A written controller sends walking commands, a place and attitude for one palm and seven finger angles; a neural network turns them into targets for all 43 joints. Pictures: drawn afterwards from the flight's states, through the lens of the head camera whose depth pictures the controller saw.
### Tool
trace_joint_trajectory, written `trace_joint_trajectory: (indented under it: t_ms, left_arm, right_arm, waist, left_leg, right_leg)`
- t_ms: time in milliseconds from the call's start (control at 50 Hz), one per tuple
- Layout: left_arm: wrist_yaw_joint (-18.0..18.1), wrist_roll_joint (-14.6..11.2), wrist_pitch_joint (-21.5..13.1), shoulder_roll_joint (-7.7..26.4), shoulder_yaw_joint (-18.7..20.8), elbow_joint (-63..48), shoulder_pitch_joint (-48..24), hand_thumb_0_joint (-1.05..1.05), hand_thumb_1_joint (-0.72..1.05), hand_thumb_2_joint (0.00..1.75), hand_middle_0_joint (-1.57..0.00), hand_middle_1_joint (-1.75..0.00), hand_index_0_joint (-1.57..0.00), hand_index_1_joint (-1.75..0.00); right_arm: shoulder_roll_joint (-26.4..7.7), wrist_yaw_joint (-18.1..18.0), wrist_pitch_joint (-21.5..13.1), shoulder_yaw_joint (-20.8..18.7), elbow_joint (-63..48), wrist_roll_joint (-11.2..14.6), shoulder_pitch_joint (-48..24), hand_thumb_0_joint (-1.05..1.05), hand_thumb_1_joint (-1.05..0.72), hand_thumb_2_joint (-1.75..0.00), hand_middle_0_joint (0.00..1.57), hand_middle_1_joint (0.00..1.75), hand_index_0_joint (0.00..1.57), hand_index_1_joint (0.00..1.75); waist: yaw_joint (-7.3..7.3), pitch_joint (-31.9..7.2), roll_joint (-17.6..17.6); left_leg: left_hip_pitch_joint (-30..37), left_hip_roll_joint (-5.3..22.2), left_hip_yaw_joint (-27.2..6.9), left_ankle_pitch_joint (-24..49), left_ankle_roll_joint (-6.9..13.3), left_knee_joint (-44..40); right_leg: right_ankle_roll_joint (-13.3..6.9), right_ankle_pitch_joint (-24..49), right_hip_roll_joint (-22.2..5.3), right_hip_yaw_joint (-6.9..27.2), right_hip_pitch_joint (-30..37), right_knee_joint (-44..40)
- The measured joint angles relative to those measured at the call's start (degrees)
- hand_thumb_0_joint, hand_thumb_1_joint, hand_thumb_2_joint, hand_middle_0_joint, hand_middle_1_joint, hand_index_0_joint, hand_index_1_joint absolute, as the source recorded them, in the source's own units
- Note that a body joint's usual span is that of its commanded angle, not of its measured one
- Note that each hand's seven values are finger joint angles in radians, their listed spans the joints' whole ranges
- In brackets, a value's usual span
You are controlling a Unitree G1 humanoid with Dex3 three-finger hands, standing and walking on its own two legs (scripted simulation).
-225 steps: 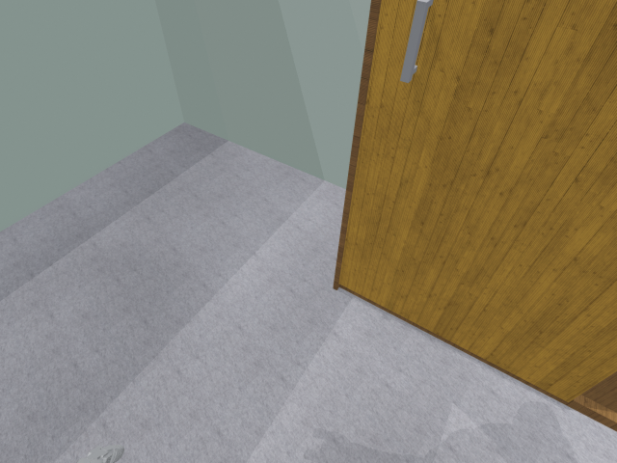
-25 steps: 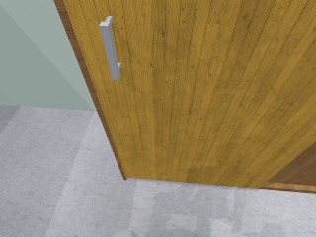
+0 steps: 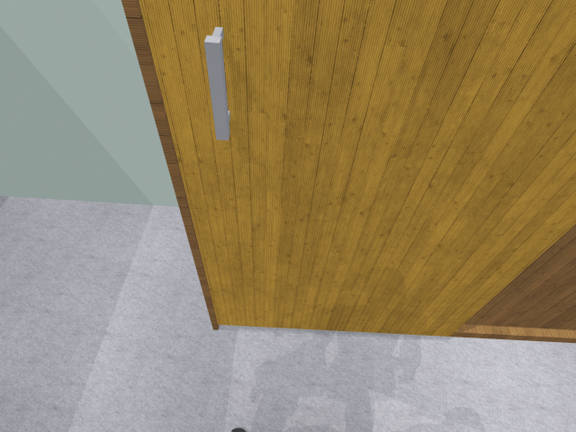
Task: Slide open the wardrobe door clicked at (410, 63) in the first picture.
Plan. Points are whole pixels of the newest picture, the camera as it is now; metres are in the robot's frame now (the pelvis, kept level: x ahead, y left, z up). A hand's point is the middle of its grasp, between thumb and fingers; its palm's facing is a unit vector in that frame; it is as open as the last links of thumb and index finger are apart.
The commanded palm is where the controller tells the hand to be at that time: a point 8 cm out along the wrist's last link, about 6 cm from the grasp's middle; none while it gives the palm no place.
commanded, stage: come to a stop and stand still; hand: left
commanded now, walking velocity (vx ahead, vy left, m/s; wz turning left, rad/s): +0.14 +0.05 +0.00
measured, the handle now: (220, 86) +0.52 +0.14 +0.21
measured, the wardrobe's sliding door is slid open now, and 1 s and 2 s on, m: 0.00 0.00 0.00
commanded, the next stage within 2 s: look again from close up in 0.96 s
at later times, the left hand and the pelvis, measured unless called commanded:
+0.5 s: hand out of the picture -0.09 +0.13 -0.17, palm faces +0.17 -0.97 -0.15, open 7.3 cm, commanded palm none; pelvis -0.02 -0.01 +0.00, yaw +3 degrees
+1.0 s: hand out of the picture +0.00 +0.21 -0.17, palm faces +0.05 -0.98 -0.21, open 7.3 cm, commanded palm none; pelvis -0.03 +0.02 +0.00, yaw +1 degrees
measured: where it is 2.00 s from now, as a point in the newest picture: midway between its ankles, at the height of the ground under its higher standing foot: outside the picture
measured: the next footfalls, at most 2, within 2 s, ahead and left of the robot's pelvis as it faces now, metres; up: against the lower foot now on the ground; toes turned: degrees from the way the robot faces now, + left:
right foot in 0.08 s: -0.02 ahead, -0.14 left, +0.00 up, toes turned -4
left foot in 0.52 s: +0.01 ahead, +0.13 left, +0.00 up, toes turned +10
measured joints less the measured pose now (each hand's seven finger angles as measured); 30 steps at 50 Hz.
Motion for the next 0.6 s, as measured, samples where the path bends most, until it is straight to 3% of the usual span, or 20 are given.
trace_joint_trajectory:
  t_ms: [60,100,140,160,220,280,360,440,520,600]
  left_arm:
    - [-0.1,-0.3,-1.0,-1.0,-0.6,0.7,1.2,0.0,0.91,0.9,-0.19,-0.3,-0.2,-0.3]
    - [0.1,0.0,-2.0,-1.6,-0.9,1.1,2.7,0.0,0.91,0.9,-0.19,-0.3,-0.2,-0.3]
    - [0.4,0.4,-1.9,-2.9,-1.6,2.1,4.5,0.0,0.91,0.9,-0.19,-0.3,-0.2,-0.3]
    - [0.5,0.3,-1.9,-3.5,-1.9,2.7,5.6,0.0,0.91,0.9,-0.19,-0.3,-0.2,-0.3]
    - [0.6,-0.1,-2.8,-5.0,-2.4,4.5,7.8,0.0,0.91,0.9,-0.2,-0.3,-0.2,-0.3]
    - [0.4,-0.2,-4.2,-6.3,-3.0,5.3,8.3,0.0,0.91,0.9,-0.2,-0.3,-0.2,-0.3]
    - [0.6,0.0,-5.7,-7.8,-3.3,5.4,8.3,0.0,0.91,0.9,-0.2,-0.3,-0.21,-0.3]
    - [0.7,0.4,-5.8,-8.3,-3.1,6.3,8.6,0.0,0.9,0.9,-0.2,-0.3,-0.21,-0.3]
    - [0.9,-0.1,-4.8,-7.9,-3.0,8.1,9.1,0.0,0.9,0.9,-0.2,-0.3,-0.21,-0.3]
    - [1.4,-0.3,-3.3,-6.2,-2.7,9.6,8.1,0.0,0.91,0.9,-0.2,-0.3,-0.2,-0.3]
  right_arm:
    - [-1.2,0.5,0.7,-0.8,1.4,-0.3,2.1,0.0,-0.91,-0.9,0.21,0.3,0.2,0.3]
    - [-1.6,0.6,1.6,-1.3,2.7,0.1,3.8,0.0,-0.91,-0.9,0.21,0.3,0.2,0.3]
    - [-2.4,0.7,2.9,-1.7,4.0,0.3,5.9,0.0,-0.91,-0.9,0.21,0.3,0.2,0.3]
    - [-2.8,1.0,3.2,-1.8,4.5,0.2,7.0,0.0,-0.91,-0.9,0.21,0.3,0.2,0.3]
    - [-3.6,1.7,2.9,-1.9,5.6,0.0,9.4,0.01,-0.91,-0.9,0.2,0.3,0.2,0.3]
    - [-4.0,1.8,1.8,-1.7,6.2,0.0,11.4,0.01,-0.91,-0.9,0.2,0.3,0.2,0.3]
    - [-4.0,1.6,1.9,-1.1,7.6,0.0,12.4,0.01,-0.91,-0.9,0.2,0.3,0.19,0.3]
    - [-3.3,1.2,1.9,-0.4,7.9,0.5,10.4,0.01,-0.91,-0.9,0.2,0.3,0.19,0.3]
    - [-2.5,0.7,-0.4,0.3,6.7,1.0,7.5,0.01,-0.91,-0.9,0.2,0.3,0.19,0.3]
    - [-1.2,-0.6,-1.2,0.6,7.2,0.8,4.4,0.01,-0.94,-0.9,0.2,0.3,0.2,0.3]
  waist:
    - [-0.62,-1.4,0.9]
    - [-0.28,-2.6,0.3]
    - [0.44,-3.9,1.0]
    - [0.87,-4.8,1.0]
    - [1.01,-5.7,1.2]
    - [0.4,-4.6,2.2]
    - [1.42,-2.7,2.8]
    - [2.91,-1.2,1.7]
    - [3.19,-0.7,1.3]
    - [3.63,-0.8,-1.7]
  left_leg:
    - [0.0,-0.4,-0.2,1.5,-0.9,-1.5]
    - [-1.3,-1.3,0.0,-3.4,-2.6,0.6]
    - [-3.3,-2.2,-2.1,-12.6,-3.9,7.8]
    - [-4.2,-2.7,-3.1,-13.9,-4.0,12.2]
    - [-5.2,-2.9,-4.4,-11.7,-4.3,22.1]
    - [-4.2,-2.1,-4.8,-10.0,-5.0,25.0]
    - [-2.1,-1.4,-4.4,-12.9,-5.6,23.4]
    - [1.3,-1.6,-3.4,-16.9,-5.5,15.9]
    - [7.5,-1.2,-2.8,-8.1,-4.2,2.6]
    - [8.3,-2.3,-1.2,-12.6,-2.5,5.1]
  right_leg:
    - [-1.3,2.0,0.2,-2.3,6.0,-13.3]
    - [-2.0,7.0,0.0,-2.8,9.0,-21.4]
    - [-2.5,9.9,-0.1,-2.9,9.2,-22.6]
    - [-2.7,10.5,-0.4,-2.6,9.5,-23.7]
    - [-2.3,12.7,-0.6,-1.9,10.6,-27.8]
    - [-2.3,13.9,-0.3,-3.1,11.2,-29.5]
    - [-2.2,13.4,-0.7,-4.6,10.7,-28.8]
    - [-1.4,12.1,-2.0,-4.8,9.8,-26.5]
    - [0.2,9.2,-2.0,-4.9,8.1,-21.2]
    - [1.4,7.9,-3.5,-3.4,8.5,-19.5]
